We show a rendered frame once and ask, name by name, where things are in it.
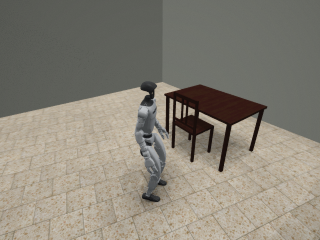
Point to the left robot shin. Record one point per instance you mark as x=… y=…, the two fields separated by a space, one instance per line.
x=162 y=167

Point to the robot right forearm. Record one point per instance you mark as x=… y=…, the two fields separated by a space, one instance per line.
x=141 y=141

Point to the robot right upper arm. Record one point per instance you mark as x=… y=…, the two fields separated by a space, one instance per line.
x=141 y=117

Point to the robot left forearm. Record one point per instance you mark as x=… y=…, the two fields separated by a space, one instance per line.
x=157 y=124

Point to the chair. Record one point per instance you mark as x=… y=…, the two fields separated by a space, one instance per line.
x=191 y=124

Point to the right robot shin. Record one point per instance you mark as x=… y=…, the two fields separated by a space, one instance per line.
x=152 y=184

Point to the left robot hand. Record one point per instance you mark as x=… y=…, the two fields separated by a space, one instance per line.
x=161 y=131

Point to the right robot hand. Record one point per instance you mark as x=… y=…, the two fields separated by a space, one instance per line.
x=150 y=163

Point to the robot shin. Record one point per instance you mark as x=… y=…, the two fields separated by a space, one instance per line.
x=152 y=184
x=162 y=167

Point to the table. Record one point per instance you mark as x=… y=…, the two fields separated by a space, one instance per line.
x=224 y=107

